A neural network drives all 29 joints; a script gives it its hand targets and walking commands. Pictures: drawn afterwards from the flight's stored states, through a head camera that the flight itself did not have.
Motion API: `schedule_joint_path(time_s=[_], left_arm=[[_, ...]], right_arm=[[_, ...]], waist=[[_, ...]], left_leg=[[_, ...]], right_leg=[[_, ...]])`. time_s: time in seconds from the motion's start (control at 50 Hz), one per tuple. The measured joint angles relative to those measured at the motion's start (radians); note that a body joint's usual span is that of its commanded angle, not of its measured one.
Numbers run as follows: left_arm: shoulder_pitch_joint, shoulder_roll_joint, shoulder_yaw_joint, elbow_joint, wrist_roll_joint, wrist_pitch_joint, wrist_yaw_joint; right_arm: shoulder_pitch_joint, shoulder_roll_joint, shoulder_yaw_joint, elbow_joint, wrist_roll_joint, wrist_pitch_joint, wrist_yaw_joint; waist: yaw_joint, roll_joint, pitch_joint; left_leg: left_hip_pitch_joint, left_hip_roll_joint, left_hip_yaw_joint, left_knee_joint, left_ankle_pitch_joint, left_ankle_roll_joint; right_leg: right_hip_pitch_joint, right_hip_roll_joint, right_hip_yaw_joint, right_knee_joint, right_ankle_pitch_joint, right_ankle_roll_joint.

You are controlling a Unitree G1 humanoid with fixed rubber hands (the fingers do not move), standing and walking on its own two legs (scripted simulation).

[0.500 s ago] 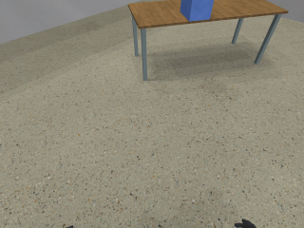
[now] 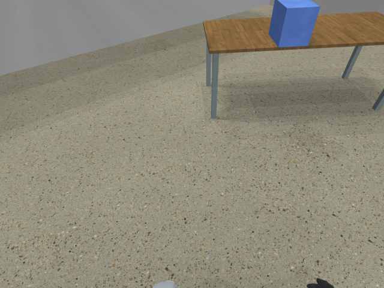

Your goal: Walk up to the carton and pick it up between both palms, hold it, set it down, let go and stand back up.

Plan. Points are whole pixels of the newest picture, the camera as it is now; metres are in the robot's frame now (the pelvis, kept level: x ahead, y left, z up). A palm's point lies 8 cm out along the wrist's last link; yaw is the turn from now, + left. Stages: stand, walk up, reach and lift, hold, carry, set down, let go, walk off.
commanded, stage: walk up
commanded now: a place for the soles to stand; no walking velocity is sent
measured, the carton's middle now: (291, 21) +1.77 -0.56 -0.05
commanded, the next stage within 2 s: none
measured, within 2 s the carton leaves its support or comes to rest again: neither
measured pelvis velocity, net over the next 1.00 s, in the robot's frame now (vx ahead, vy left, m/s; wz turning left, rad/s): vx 0.49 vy -0.15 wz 0.06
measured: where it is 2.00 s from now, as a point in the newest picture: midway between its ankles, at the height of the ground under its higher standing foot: (255, 189)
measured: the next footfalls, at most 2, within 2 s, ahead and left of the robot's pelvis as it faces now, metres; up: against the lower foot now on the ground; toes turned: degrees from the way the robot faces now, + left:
left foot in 0.22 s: +0.27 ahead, +0.09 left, +0.00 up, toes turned +4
right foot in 0.68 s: +0.52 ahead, -0.25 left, +0.00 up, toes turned -5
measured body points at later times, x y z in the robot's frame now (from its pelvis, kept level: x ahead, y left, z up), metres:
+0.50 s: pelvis +0.24 -0.04 +0.00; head +0.25 -0.01 +0.45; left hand +0.36 +0.23 -0.10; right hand +0.30 -0.32 -0.09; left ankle +0.23 +0.09 -0.73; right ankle +0.35 -0.20 -0.66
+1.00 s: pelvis +0.49 -0.15 +0.00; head +0.49 -0.14 +0.45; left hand +0.49 +0.14 -0.12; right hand +0.66 -0.39 -0.09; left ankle +0.60 -0.03 -0.70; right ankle +0.48 -0.24 -0.73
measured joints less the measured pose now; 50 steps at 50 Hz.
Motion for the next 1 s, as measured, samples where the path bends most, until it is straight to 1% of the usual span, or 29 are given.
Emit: schedule_joint_path(time_s=[0.06,0.12,0.2,0.22,0.24,0.26,0.28,0.32,0.34,0.36,0.38,0.42,0.48,0.52,0.56,0.6,0.64,0.66,0.68,0.7,0.72,0.74,0.76,0.78,0.8,0.82,0.86,0.92,1.0], left_arm=[[0.033,-0.002,-0.003,0.034,-0.006,-0.006,-0.002],[0.062,0.004,-0.001,0.053,-0.013,-0.002,-0.006],[0.095,0.017,0.001,0.056,-0.017,0.017,-0.003],[0.105,0.019,-0.001,0.052,-0.018,0.022,-0.002],[0.108,0.022,-0.004,0.048,-0.018,0.027,-0.001],[0.100,0.020,-0.007,0.043,-0.018,0.034,-0.002],[0.089,0.016,-0.011,0.030,-0.017,0.043,-0.004],[0.056,0.017,-0.014,-0.002,-0.012,0.061,-0.010],[0.033,0.020,-0.012,-0.022,-0.011,0.066,-0.014],[0.007,0.024,-0.008,-0.043,-0.010,0.068,-0.020],[-0.020,0.029,-0.002,-0.062,-0.009,0.069,-0.027],[-0.072,0.037,0.008,-0.096,-0.007,0.068,-0.043],[-0.146,0.036,0.013,-0.123,-0.008,0.067,-0.066],[-0.187,0.029,0.011,-0.131,-0.009,0.063,-0.076],[-0.218,0.019,0.009,-0.133,-0.008,0.057,-0.083],[-0.238,0.010,0.008,-0.132,-0.007,0.051,-0.086],[-0.246,0.004,0.007,-0.134,-0.007,0.042,-0.084],[-0.246,0.002,0.007,-0.138,-0.008,0.035,-0.081],[-0.243,0.003,0.008,-0.143,-0.006,0.026,-0.076],[-0.246,-0.005,0.010,-0.139,-0.003,0.015,-0.067],[-0.244,-0.007,0.006,-0.136,-0.002,0.009,-0.056],[-0.236,-0.008,0.000,-0.129,-0.008,0.009,-0.045],[-0.225,-0.008,-0.005,-0.119,-0.015,0.014,-0.034],[-0.211,-0.006,-0.007,-0.109,-0.018,0.019,-0.024],[-0.196,-0.004,-0.007,-0.098,-0.018,0.024,-0.016],[-0.179,-0.002,-0.006,-0.085,-0.018,0.028,-0.011],[-0.144,0.006,-0.004,-0.061,-0.016,0.028,-0.008],[-0.102,0.021,0.001,-0.030,-0.012,0.024,-0.010],[-0.065,0.039,0.007,0.005,-0.014,0.028,-0.021]], right_arm=[[-0.048,0.011,-0.002,-0.026,0.008,-0.003,0.008],[-0.094,0.030,-0.002,-0.048,0.007,-0.005,0.007],[-0.134,0.061,0.003,-0.074,-0.002,-0.013,-0.007],[-0.138,0.065,0.005,-0.083,-0.007,-0.019,-0.014],[-0.145,0.071,0.006,-0.088,-0.015,-0.027,-0.024],[-0.150,0.075,0.009,-0.089,-0.027,-0.033,-0.034],[-0.143,0.074,0.012,-0.088,-0.032,-0.035,-0.046],[-0.104,0.072,0.017,-0.065,-0.026,-0.029,-0.070],[-0.078,0.069,0.017,-0.051,-0.023,-0.028,-0.077],[-0.053,0.066,0.016,-0.035,-0.021,-0.029,-0.081],[-0.029,0.064,0.015,-0.018,-0.020,-0.032,-0.082],[0.015,0.056,0.013,0.013,-0.019,-0.046,-0.077],[0.068,0.035,0.008,0.052,-0.019,-0.068,-0.068],[0.093,0.022,0.005,0.067,-0.018,-0.077,-0.061],[0.111,0.012,0.002,0.074,-0.018,-0.082,-0.054],[0.126,0.006,-0.002,0.073,-0.020,-0.081,-0.050],[0.140,0.003,-0.004,0.068,-0.025,-0.074,-0.048],[0.149,0.001,-0.004,0.064,-0.027,-0.068,-0.048],[0.159,-0.002,-0.003,0.059,-0.029,-0.060,-0.048],[0.154,-0.009,0.000,0.057,-0.029,-0.050,-0.047],[0.148,-0.010,0.004,0.049,-0.024,-0.039,-0.044],[0.142,-0.007,0.008,0.038,-0.016,-0.030,-0.043],[0.132,-0.004,0.013,0.024,-0.010,-0.023,-0.041],[0.120,0.000,0.016,0.010,-0.005,-0.019,-0.039],[0.105,0.003,0.018,-0.002,-0.001,-0.017,-0.037],[0.090,0.006,0.017,-0.015,0.001,-0.016,-0.035],[0.059,0.013,0.014,-0.036,0.004,-0.015,-0.028],[0.015,0.024,0.010,-0.057,0.009,-0.015,-0.020],[-0.026,0.044,0.006,-0.068,0.010,-0.019,-0.017]], waist=[[0.026,-0.001,0.020],[0.041,-0.010,0.042],[0.055,-0.041,0.059],[0.057,-0.051,0.061],[0.049,-0.069,0.072],[0.037,-0.086,0.089],[0.023,-0.089,0.098],[-0.003,-0.094,0.099],[-0.016,-0.096,0.096],[-0.029,-0.101,0.095],[-0.039,-0.110,0.093],[-0.060,-0.125,0.086],[-0.086,-0.131,0.075],[-0.099,-0.127,0.071],[-0.110,-0.122,0.068],[-0.119,-0.115,0.066],[-0.126,-0.106,0.061],[-0.128,-0.099,0.058],[-0.126,-0.089,0.055],[-0.116,-0.060,0.067],[-0.107,-0.043,0.079],[-0.096,-0.036,0.083],[-0.084,-0.032,0.084],[-0.071,-0.030,0.086],[-0.060,-0.026,0.087],[-0.049,-0.022,0.085],[-0.028,-0.016,0.077],[0.003,-0.020,0.070],[0.032,-0.041,0.067]], left_leg=[[-0.018,0.007,0.020,-0.152,0.092,-0.001],[0.004,0.010,0.043,-0.308,0.156,0.013],[0.091,-0.013,0.083,-0.450,0.160,0.045],[0.127,-0.025,0.090,-0.481,0.148,0.058],[0.139,-0.042,0.095,-0.479,0.181,0.069],[0.137,-0.055,0.103,-0.434,0.162,0.073],[0.139,-0.058,0.101,-0.394,0.122,0.074],[0.182,-0.058,0.090,-0.384,0.061,0.067],[0.213,-0.052,0.088,-0.403,0.061,0.068],[0.246,-0.048,0.086,-0.428,0.061,0.064],[0.280,-0.046,0.087,-0.457,0.057,0.055],[0.342,-0.042,0.089,-0.517,0.050,0.043],[0.416,-0.031,0.091,-0.591,0.044,0.037],[0.456,-0.023,0.091,-0.623,0.031,0.030],[0.493,-0.012,0.092,-0.639,0.008,0.015],[0.529,0.002,0.094,-0.643,-0.025,-0.004],[0.559,0.022,0.094,-0.629,-0.071,-0.022],[0.566,0.037,0.092,-0.603,-0.104,-0.025],[0.556,0.057,0.089,-0.545,-0.148,-0.018],[0.520,0.091,0.073,-0.429,-0.189,0.001],[0.461,0.094,0.039,-0.272,-0.208,0.016],[0.395,0.070,0.003,-0.116,-0.225,0.023],[0.331,0.043,-0.018,0.018,-0.220,0.028],[0.273,0.023,-0.019,0.115,-0.203,0.030],[0.223,0.014,-0.009,0.165,-0.179,0.031],[0.180,0.013,0.005,0.173,-0.155,0.030],[0.116,0.018,0.033,0.110,-0.123,0.023],[0.064,0.026,0.062,-0.067,-0.086,0.012],[0.068,0.029,0.079,-0.289,0.022,0.022]], right_leg=[[0.072,0.012,-0.013,-0.081,0.006,-0.001],[0.130,0.023,-0.025,-0.115,-0.020,0.001],[0.184,0.020,-0.034,-0.084,-0.109,0.011],[0.182,0.013,-0.031,-0.040,-0.149,0.014],[0.160,-0.006,-0.025,0.049,-0.196,0.012],[0.112,-0.024,-0.006,0.198,-0.218,0.008],[0.046,-0.016,0.030,0.372,-0.212,0.011],[-0.090,0.005,0.087,0.663,-0.156,0.015],[-0.155,0.005,0.099,0.748,-0.116,0.019],[-0.214,-0.005,0.108,0.788,-0.077,0.027],[-0.269,-0.021,0.119,0.789,-0.043,0.035],[-0.365,-0.056,0.144,0.729,0.009,0.051],[-0.458,-0.105,0.165,0.562,0.088,0.065],[-0.481,-0.133,0.165,0.425,0.152,0.065],[-0.474,-0.150,0.159,0.301,0.217,0.059],[-0.442,-0.153,0.146,0.209,0.254,0.048],[-0.388,-0.144,0.125,0.140,0.244,0.033],[-0.352,-0.134,0.112,0.107,0.228,0.023],[-0.315,-0.119,0.099,0.082,0.206,0.013],[-0.317,-0.091,0.081,0.120,0.178,0.018],[-0.323,-0.077,0.068,0.170,0.146,0.025],[-0.320,-0.070,0.061,0.197,0.120,0.028],[-0.301,-0.066,0.054,0.195,0.112,0.025],[-0.276,-0.064,0.047,0.181,0.113,0.019],[-0.246,-0.060,0.038,0.161,0.104,0.017],[-0.216,-0.055,0.028,0.137,0.094,0.016],[-0.161,-0.041,0.010,0.087,0.082,0.003],[-0.095,-0.024,-0.011,0.034,0.067,-0.013],[-0.024,-0.004,-0.034,0.015,0.015,-0.013]])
